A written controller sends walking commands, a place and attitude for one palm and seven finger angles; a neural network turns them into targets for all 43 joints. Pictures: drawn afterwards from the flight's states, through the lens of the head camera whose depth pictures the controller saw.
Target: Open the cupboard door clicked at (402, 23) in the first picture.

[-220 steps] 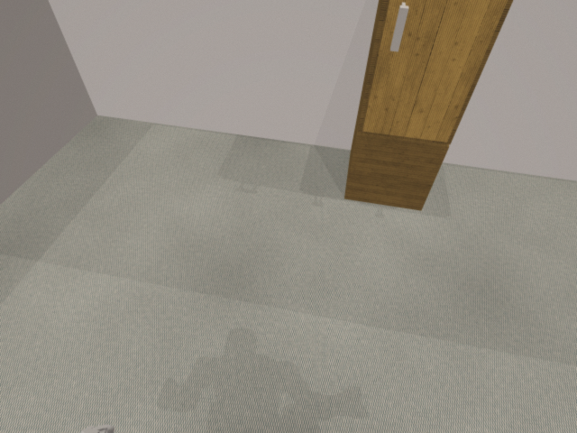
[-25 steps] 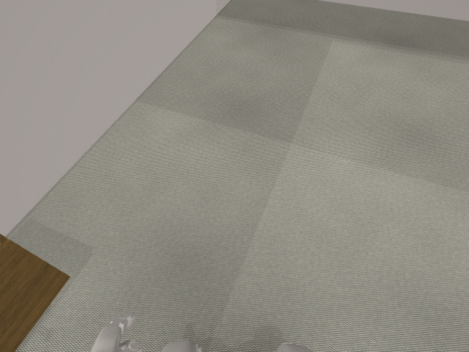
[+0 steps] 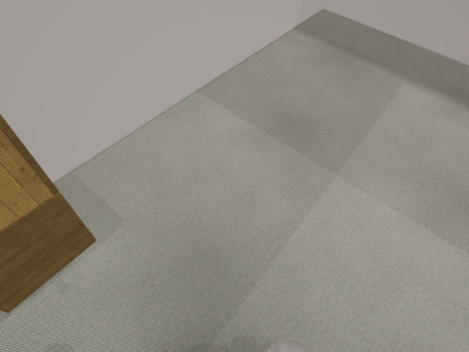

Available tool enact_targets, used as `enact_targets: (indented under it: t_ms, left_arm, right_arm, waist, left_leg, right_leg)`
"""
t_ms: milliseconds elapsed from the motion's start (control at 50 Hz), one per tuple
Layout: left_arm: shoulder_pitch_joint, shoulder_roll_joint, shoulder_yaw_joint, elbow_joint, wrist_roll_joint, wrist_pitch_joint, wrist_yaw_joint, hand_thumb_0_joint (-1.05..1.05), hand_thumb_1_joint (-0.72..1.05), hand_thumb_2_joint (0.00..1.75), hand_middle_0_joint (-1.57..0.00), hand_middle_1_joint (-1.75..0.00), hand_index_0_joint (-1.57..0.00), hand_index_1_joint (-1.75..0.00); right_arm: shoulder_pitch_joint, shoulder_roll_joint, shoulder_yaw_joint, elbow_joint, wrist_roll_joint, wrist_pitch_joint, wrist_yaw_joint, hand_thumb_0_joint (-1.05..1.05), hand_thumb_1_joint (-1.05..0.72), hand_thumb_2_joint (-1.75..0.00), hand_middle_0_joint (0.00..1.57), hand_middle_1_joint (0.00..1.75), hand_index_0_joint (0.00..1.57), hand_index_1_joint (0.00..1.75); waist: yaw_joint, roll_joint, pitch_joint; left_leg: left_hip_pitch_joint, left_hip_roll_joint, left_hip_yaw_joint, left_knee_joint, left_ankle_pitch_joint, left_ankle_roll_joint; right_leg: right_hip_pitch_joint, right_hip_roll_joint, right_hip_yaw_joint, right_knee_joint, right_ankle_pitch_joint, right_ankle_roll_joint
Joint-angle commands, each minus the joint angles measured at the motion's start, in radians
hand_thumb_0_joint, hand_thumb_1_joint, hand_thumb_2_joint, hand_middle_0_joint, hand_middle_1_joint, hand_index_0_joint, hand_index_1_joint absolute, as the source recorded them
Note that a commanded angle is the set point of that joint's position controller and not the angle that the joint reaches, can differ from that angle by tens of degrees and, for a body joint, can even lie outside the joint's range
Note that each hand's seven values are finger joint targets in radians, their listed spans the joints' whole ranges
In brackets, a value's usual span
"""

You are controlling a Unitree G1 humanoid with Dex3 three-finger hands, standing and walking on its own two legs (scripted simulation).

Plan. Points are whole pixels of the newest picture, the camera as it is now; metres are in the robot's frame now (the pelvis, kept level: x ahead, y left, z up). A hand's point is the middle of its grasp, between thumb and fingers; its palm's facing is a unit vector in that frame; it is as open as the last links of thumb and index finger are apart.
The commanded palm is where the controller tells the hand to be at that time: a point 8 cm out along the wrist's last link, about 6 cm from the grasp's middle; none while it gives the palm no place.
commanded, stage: turn to face it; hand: left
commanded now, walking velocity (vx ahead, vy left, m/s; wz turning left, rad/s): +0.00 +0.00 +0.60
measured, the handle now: out of the picture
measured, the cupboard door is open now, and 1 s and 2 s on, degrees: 0 0 0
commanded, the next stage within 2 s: take the last steps up to it in 1.30 s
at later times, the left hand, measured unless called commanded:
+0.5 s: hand out of the picture -0.01 +0.13 -0.15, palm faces +0.33 -0.91 -0.26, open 7.4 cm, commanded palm none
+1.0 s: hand out of the picture -0.08 +0.19 -0.16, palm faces +0.60 -0.75 -0.27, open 7.4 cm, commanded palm none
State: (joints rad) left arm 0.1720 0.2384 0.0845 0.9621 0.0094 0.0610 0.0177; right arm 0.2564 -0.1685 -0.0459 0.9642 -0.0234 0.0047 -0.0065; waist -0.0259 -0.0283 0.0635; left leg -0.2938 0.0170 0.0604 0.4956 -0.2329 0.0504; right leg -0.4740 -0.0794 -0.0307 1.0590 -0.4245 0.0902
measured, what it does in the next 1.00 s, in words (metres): steps on the spot, turning left: right foot, then left foot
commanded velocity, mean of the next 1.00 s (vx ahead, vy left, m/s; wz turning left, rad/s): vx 0.00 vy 0.00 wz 0.58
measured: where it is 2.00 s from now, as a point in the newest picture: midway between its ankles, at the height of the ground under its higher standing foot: outside the picture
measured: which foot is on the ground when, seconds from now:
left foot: down 0.00-0.24, up 0.26-0.66, down 0.68-1.00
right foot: up 0.00-0.22, down 0.24-0.68, up 0.70-1.00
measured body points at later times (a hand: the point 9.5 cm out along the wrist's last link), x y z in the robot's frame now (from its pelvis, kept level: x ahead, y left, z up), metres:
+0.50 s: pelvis -0.02 -0.07 +0.00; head +0.01 -0.09 +0.45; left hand -0.03 +0.18 -0.13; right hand +0.15 -0.31 -0.15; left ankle -0.08 +0.07 -0.66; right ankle +0.01 -0.18 -0.74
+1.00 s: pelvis -0.03 -0.05 +0.00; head -0.01 -0.02 +0.45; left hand -0.11 +0.23 -0.14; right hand +0.19 -0.20 -0.14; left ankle -0.09 +0.05 -0.74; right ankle +0.06 -0.17 -0.70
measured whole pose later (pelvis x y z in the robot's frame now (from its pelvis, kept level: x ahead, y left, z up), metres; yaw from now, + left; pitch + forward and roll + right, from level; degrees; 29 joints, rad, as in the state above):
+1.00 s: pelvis -0.03 -0.05 +0.00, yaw +37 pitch +0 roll -1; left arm 0.16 0.26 0.06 0.88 0.01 0.06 0.01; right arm 0.17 -0.22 -0.05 0.92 -0.02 0.04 0.02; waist -0.01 -0.01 0.07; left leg -0.25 -0.02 -0.06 0.50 -0.25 0.02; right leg -0.42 -0.07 -0.02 0.87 -0.43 0.10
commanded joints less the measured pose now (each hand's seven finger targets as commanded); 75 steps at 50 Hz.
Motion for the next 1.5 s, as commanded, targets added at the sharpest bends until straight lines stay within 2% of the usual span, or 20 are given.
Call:
enact_targets:
  t_ms: [0, 180, 220, 240, 320, 500, 600, 620, 660, 780, 1020, 1040, 1060, 1080, 1160, 1340, 1420, 1440, 1460, 1480]
  left_arm:
    - [-0.066, 0.043, 0.007, -0.107, 0.000, -0.031, 0.000, 0.00, 0.90, 0.90, -0.20, -0.30, -0.20, -0.30]
    - [0.091, 0.092, 0.008, -0.108, -0.006, -0.048, 0.008, 0.00, 0.90, 0.90, -0.20, -0.30, -0.20, -0.30]
    - [0.115, 0.253, 0.034, -0.131, 0.022, -0.065, 0.020, 0.00, 0.90, 0.90, -0.20, -0.30, -0.20, -0.30]
    - [0.084, 0.250, 0.023, -0.152, 0.011, -0.057, 0.020, 0.00, 0.90, 0.90, -0.20, -0.30, -0.20, -0.30]
    - [-0.066, 0.134, -0.008, -0.183, 0.012, -0.065, 0.015, 0.00, 0.90, 0.90, -0.20, -0.30, -0.20, -0.30]
    - [0.109, 0.198, 0.006, -0.121, 0.022, -0.061, 0.014, 0.00, 0.90, 0.90, -0.20, -0.30, -0.20, -0.30]
    - [0.116, 0.212, 0.021, -0.099, 0.016, -0.051, 0.009, 0.00, 0.90, 0.90, -0.20, -0.30, -0.20, -0.30]
    - [0.105, 0.204, 0.023, -0.101, 0.007, -0.047, 0.006, 0.00, 0.90, 0.90, -0.20, -0.30, -0.20, -0.30]
    - [0.047, 0.100, -0.008, -0.180, 0.003, -0.042, -0.005, 0.00, 0.90, 0.90, -0.20, -0.30, -0.20, -0.30]
    - [0.023, 0.114, 0.006, -0.127, 0.003, -0.032, -0.010, 0.00, 0.90, 0.90, -0.20, -0.30, -0.20, -0.30]
    - [0.084, 0.094, -0.004, -0.143, -0.005, -0.052, 0.006, 0.00, 0.90, 0.90, -0.20, -0.30, -0.20, -0.30]
    - [0.118, 0.128, 0.003, -0.135, 0.000, -0.064, 0.011, 0.00, 0.90, 0.90, -0.20, -0.30, -0.20, -0.30]
    - [0.137, 0.228, 0.021, -0.135, 0.019, -0.077, 0.021, 0.00, 0.90, 0.90, -0.20, -0.30, -0.20, -0.30]
    - [0.124, 0.269, 0.019, -0.153, 0.015, -0.070, 0.018, 0.00, 0.90, 0.90, -0.20, -0.30, -0.20, -0.30]
    - [-0.025, 0.140, -0.008, -0.167, 0.011, -0.069, 0.016, 0.00, 0.90, 0.90, -0.20, -0.30, -0.20, -0.30]
    - [0.132, 0.185, 0.006, -0.073, 0.024, -0.067, 0.018, 0.00, 0.90, 0.90, -0.20, -0.30, -0.20, -0.30]
    - [0.101, 0.172, 0.008, -0.039, 0.011, -0.060, 0.016, 0.00, 0.90, 0.90, -0.20, -0.30, -0.20, -0.30]
    - [0.105, 0.137, 0.000, -0.044, 0.003, -0.053, 0.010, 0.00, 0.90, 0.90, -0.20, -0.30, -0.20, -0.30]
    - [0.117, 0.064, -0.011, -0.066, 0.001, -0.049, -0.001, 0.00, 0.90, 0.90, -0.20, -0.30, -0.20, -0.30]
    - [0.034, 0.058, -0.027, -0.094, 0.015, -0.045, -0.002, 0.00, 0.90, 0.90, -0.20, -0.30, -0.20, -0.30]
  right_arm:
    - [0.049, -0.223, -0.063, -0.054, 0.001, -0.002, -0.010, 0.00, -0.90, -0.90, 0.20, 0.30, 0.20, 0.30]
    - [-0.096, -0.263, -0.087, -0.122, 0.005, 0.028, 0.010, 0.00, -0.90, -0.90, 0.20, 0.30, 0.20, 0.30]
    - [-0.079, -0.138, -0.064, -0.171, 0.011, 0.030, 0.019, 0.00, -0.90, -0.90, 0.20, 0.30, 0.20, 0.30]
    - [-0.100, -0.199, -0.078, -0.175, -0.003, 0.037, 0.020, 0.00, -0.90, -0.90, 0.20, 0.30, 0.20, 0.30]
    - [-0.055, -0.180, -0.071, -0.113, -0.006, 0.059, 0.041, 0.00, -0.90, -0.90, 0.20, 0.30, 0.20, 0.30]
    - [-0.207, -0.154, -0.041, -0.148, 0.009, 0.051, 0.045, 0.00, -0.90, -0.90, 0.20, 0.30, 0.20, 0.30]
    - [-0.132, -0.163, -0.035, -0.139, 0.012, 0.028, 0.037, 0.00, -0.90, -0.90, 0.20, 0.30, 0.20, 0.30]
    - [-0.071, -0.200, -0.046, -0.121, 0.010, 0.019, 0.037, 0.00, -0.90, -0.90, 0.20, 0.30, 0.20, 0.30]
    - [0.051, -0.391, -0.091, -0.098, 0.010, 0.013, 0.025, 0.00, -0.90, -0.90, 0.20, 0.30, 0.20, 0.30]
    - [-0.104, -0.268, -0.055, -0.119, 0.005, 0.004, 0.003, 0.00, -0.90, -0.90, 0.20, 0.30, 0.20, 0.30]
    - [-0.112, -0.261, -0.072, -0.128, 0.003, 0.023, 0.008, 0.00, -0.90, -0.90, 0.20, 0.30, 0.20, 0.30]
    - [-0.097, -0.227, -0.068, -0.130, 0.011, 0.021, 0.011, 0.00, -0.90, -0.90, 0.20, 0.30, 0.20, 0.30]
    - [-0.066, -0.150, -0.055, -0.147, 0.019, 0.020, 0.017, 0.00, -0.90, -0.90, 0.20, 0.30, 0.20, 0.30]
    - [-0.064, -0.160, -0.060, -0.161, 0.010, 0.026, 0.015, 0.00, -0.90, -0.90, 0.20, 0.30, 0.20, 0.30]
    - [-0.054, -0.165, -0.062, -0.090, -0.002, 0.053, 0.030, 0.00, -0.90, -0.90, 0.20, 0.30, 0.20, 0.30]
    - [-0.137, -0.114, -0.025, -0.079, 0.015, 0.039, 0.023, 0.00, -0.90, -0.90, 0.20, 0.30, 0.20, 0.30]
    - [-0.025, -0.117, -0.015, -0.034, 0.011, 0.016, 0.016, 0.00, -0.90, -0.90, 0.20, 0.30, 0.20, 0.30]
    - [0.017, -0.169, -0.022, -0.021, 0.007, 0.003, 0.016, 0.00, -0.90, -0.90, 0.20, 0.30, 0.20, 0.30]
    - [0.056, -0.266, -0.045, -0.018, -0.007, -0.002, 0.013, 0.00, -0.90, -0.90, 0.20, 0.30, 0.20, 0.30]
    - [0.107, -0.307, -0.049, -0.008, -0.006, 0.003, 0.008, 0.00, -0.90, -0.90, 0.20, 0.30, 0.20, 0.30]
  waist:
    - [-0.026, 0.175, -0.132]
    - [0.051, 0.175, -0.130]
    - [0.069, -0.300, -0.107]
    - [0.066, -0.222, -0.089]
    - [-0.021, -0.144, 0.020]
    - [0.075, -0.169, -0.061]
    - [0.047, -0.192, -0.146]
    - [0.008, -0.111, -0.174]
    - [-0.062, 0.345, -0.201]
    - [0.011, 0.192, -0.098]
    - [0.050, 0.173, -0.123]
    - [0.063, 0.093, -0.141]
    - [0.061, -0.201, -0.156]
    - [0.059, -0.218, -0.144]
    - [0.003, -0.134, -0.007]
    - [0.078, -0.196, -0.085]
    - [0.017, -0.156, -0.125]
    - [-0.002, -0.015, -0.149]
    - [-0.019, 0.284, -0.134]
    - [-0.060, 0.328, -0.080]
  left_leg:
    - [0.215, 0.234, -0.285, -0.140, 0.446, 0.119]
    - [-0.065, 0.136, -0.361, -0.037, 0.201, 0.047]
    - [-0.386, -0.095, -0.093, 0.382, -0.321, -0.104]
    - [-0.329, -0.038, -0.140, 0.571, -0.337, -0.085]
    - [-0.298, 0.015, -0.082, 0.758, -0.114, -0.112]
    - [-0.202, 0.028, 0.022, 0.386, -0.216, -0.128]
    - [-0.006, 0.004, 0.077, 0.041, -0.095, -0.095]
    - [0.145, 0.023, 0.056, -0.096, 0.061, -0.079]
    - [0.399, 0.430, -0.416, -0.116, 0.740, 0.155]
    - [0.161, 0.216, -0.213, -0.124, 0.502, 0.091]
    - [0.019, 0.154, -0.361, -0.020, 0.364, 0.073]
    - [-0.057, 0.097, -0.323, 0.069, 0.246, 0.019]
    - [-0.251, -0.051, -0.152, 0.295, -0.115, -0.068]
    - [-0.266, -0.068, -0.128, 0.500, -0.378, -0.088]
    - [-0.257, 0.005, -0.116, 0.739, -0.156, -0.097]
    - [-0.123, 0.000, 0.006, 0.318, -0.239, -0.110]
    - [0.141, -0.007, 0.044, -0.036, -0.019, -0.088]
    - [0.267, 0.062, -0.031, -0.132, 0.016, -0.065]
    - [0.348, 0.292, -0.334, -0.196, 0.020, 0.033]
    - [0.281, 0.385, -0.458, -0.283, -0.108, 0.117]
  right_leg:
    - [-0.063, 0.005, 0.017, -0.069, -0.007, 0.011]
    - [0.338, 0.054, -0.010, -0.601, 0.177, -0.021]
    - [0.469, -0.385, 0.427, -0.845, 0.137, -0.178]
    - [0.284, -0.429, 0.396, -0.852, 0.075, -0.231]
    - [0.180, -0.225, 0.081, -0.788, 0.210, -0.161]
    - [0.385, -0.298, -0.020, -0.698, 0.515, -0.214]
    - [0.416, -0.286, -0.110, -0.529, 0.647, -0.153]
    - [0.328, -0.266, -0.152, -0.413, 0.587, -0.105]
    - [-0.141, -0.072, -0.138, -0.026, -0.265, 0.016]
    - [-0.063, -0.048, 0.000, 0.061, 0.006, 0.015]
    - [0.284, 0.051, -0.017, -0.546, 0.158, -0.011]
    - [0.407, -0.012, 0.036, -0.692, 0.249, -0.023]
    - [0.527, -0.283, 0.309, -0.768, 0.358, -0.110]
    - [0.414, -0.441, 0.378, -0.765, 0.485, -0.213]
    - [0.226, -0.241, 0.119, -0.772, 0.282, -0.187]
    - [0.394, -0.265, 0.018, -0.669, 0.667, -0.227]
    - [0.292, -0.228, -0.028, -0.589, 0.457, -0.141]
    - [0.187, -0.172, -0.075, -0.484, 0.256, -0.094]
    - [-0.037, -0.046, -0.151, -0.294, -0.068, -0.036]
    - [-0.111, -0.012, -0.100, -0.124, -0.213, -0.037]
